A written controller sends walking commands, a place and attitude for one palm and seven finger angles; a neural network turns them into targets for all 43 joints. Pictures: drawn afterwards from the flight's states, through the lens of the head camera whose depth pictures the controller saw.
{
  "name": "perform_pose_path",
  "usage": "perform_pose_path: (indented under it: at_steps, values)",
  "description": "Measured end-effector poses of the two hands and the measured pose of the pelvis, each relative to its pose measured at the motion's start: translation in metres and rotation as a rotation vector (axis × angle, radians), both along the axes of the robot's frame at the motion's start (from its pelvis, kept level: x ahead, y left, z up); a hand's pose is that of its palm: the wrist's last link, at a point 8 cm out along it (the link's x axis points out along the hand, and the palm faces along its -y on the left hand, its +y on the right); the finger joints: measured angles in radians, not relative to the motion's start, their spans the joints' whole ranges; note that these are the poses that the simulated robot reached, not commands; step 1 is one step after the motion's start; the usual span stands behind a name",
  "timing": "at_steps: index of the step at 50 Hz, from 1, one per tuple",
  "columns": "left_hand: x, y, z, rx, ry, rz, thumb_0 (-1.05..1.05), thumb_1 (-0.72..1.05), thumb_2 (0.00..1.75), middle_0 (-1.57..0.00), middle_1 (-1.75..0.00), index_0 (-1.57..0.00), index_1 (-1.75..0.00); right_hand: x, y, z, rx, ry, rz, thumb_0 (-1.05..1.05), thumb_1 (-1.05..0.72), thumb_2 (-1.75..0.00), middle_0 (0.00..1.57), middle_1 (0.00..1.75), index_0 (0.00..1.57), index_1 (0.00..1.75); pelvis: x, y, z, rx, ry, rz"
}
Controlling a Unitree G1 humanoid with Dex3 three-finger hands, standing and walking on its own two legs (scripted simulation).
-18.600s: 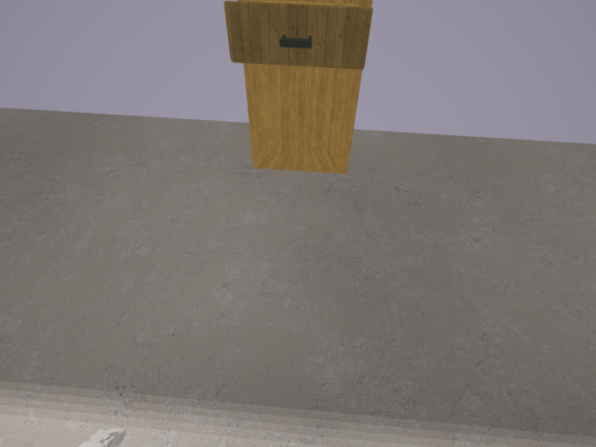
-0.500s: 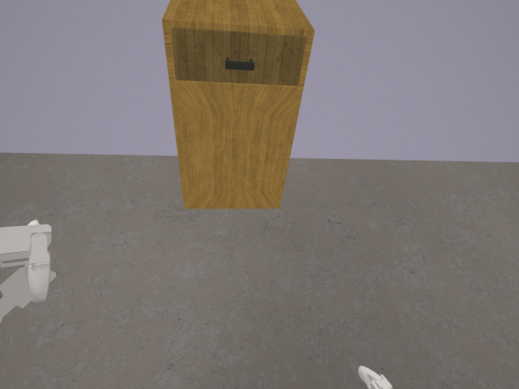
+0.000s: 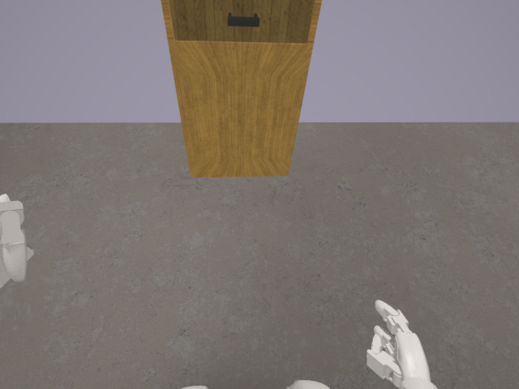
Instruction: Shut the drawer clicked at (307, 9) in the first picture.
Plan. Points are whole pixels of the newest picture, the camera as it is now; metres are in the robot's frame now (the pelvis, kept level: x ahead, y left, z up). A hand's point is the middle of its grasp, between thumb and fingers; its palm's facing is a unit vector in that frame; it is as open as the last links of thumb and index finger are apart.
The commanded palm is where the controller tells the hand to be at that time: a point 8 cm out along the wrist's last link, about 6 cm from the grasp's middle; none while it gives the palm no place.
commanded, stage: stop stepping back and stand still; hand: left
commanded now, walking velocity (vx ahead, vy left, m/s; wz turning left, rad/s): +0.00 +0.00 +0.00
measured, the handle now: (243, 18) +1.15 +0.09 +0.04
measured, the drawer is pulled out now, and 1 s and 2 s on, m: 0.00 0.00 0.00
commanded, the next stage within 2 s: let the arm hang, fingers relaxed in 0.04 s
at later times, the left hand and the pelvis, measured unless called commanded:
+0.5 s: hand out of the picture +0.10 +0.22 -0.16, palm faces +0.07 -0.97 -0.21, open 3.4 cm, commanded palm none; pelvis +0.03 +0.02 +0.01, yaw +2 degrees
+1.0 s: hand out of the picture +0.04 +0.22 -0.16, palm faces +0.01 -0.98 -0.19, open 7.2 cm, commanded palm none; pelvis +0.03 +0.05 +0.02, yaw -1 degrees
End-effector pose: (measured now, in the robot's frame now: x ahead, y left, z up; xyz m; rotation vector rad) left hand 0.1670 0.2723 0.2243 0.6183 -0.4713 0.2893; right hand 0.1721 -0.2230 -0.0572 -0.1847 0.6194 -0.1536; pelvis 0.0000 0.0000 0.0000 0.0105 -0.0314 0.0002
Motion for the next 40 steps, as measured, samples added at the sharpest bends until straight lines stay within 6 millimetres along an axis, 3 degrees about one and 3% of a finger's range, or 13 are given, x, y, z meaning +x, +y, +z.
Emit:
perform_pose_path:
  at_steps: [4, 8, 10, 13, 17, 20, 25, 33, 40]
  values:
    - [-0.002, -0.005, 0.000, 0.067, 0.122, 0.030, 0.01, 0.89, 0.90, -1.40, -1.60, -1.40, -1.60, -0.004, 0.010, -0.018, 0.079, 0.052, 0.013, 0.01, -0.91, -0.90, 0.20, 0.30, 0.20, 0.30, 0.009, -0.004, 0.000, 0.003, 0.028, -0.004]
    - [0.000, -0.002, -0.026, 0.029, 0.276, 0.103, 0.01, 0.89, 0.90, -1.40, -1.60, -1.40, -1.60, -0.010, 0.008, -0.044, 0.103, 0.181, 0.036, 0.01, -0.90, -0.90, 0.20, 0.30, 0.20, 0.30, 0.016, -0.005, 0.001, -0.004, 0.040, 0.008]
    - [0.009, 0.012, -0.075, -0.059, 0.466, 0.169, 0.00, 0.89, 0.90, -1.39, -1.59, -1.40, -1.59, -0.014, 0.004, -0.058, 0.116, 0.267, 0.067, 0.01, -0.91, -0.90, 0.20, 0.30, 0.20, 0.30, 0.019, -0.003, 0.004, 0.011, 0.061, 0.024]
    - [0.008, 0.022, -0.173, -0.269, 0.824, 0.287, 0.00, 0.90, 0.90, -1.36, -1.56, -1.36, -1.56, -0.021, -0.002, -0.069, 0.117, 0.361, 0.073, 0.01, -0.91, -0.90, 0.20, 0.30, 0.20, 0.30, 0.023, 0.001, 0.005, 0.035, 0.068, 0.038]
    - [-0.026, -0.007, -0.283, -0.470, 1.254, 0.292, 0.01, 0.90, 0.90, -1.26, -1.46, -1.26, -1.46, -0.035, -0.007, -0.067, 0.074, 0.428, 0.031, 0.01, -0.91, -0.90, 0.20, 0.30, 0.20, 0.30, 0.026, 0.008, 0.005, 0.030, 0.048, 0.032]
    - [-0.056, -0.029, -0.335, -0.581, 1.436, 0.263, 0.02, 0.90, 0.90, -1.17, -1.38, -1.17, -1.37, -0.050, -0.008, -0.062, 0.012, 0.470, -0.006, 0.01, -0.91, -0.90, 0.20, 0.30, 0.20, 0.30, 0.028, 0.015, 0.000, -0.006, 0.033, 0.031]
    - [-0.076, -0.005, -0.355, -0.640, 1.513, 0.326, 0.02, 0.90, 0.90, -0.99, -1.26, -0.99, -1.17, -0.081, -0.001, -0.052, -0.052, 0.591, -0.021, 0.01, -0.91, -0.90, 0.20, 0.30, 0.19, 0.30, 0.029, 0.020, 0.006, -0.020, 0.023, 0.031]
    - [-0.113, 0.013, -0.350, -0.615, 1.670, 0.383, 0.01, 0.90, 0.90, -0.68, -0.87, -0.68, -0.84, -0.109, 0.032, -0.065, 0.024, 0.672, -0.054, 0.01, -0.91, -0.90, 0.20, 0.30, 0.19, 0.30, 0.029, 0.040, 0.013, -0.022, 0.027, 0.016]
    - [-0.129, 0.016, -0.348, -0.610, 1.729, 0.414, 0.01, 0.91, 0.90, -0.41, -0.55, -0.41, -0.54, -0.130, 0.047, -0.073, 0.063, 0.725, -0.085, 0.01, -0.94, -0.90, 0.20, 0.30, 0.20, 0.30, 0.031, 0.050, 0.015, -0.011, 0.017, -0.001]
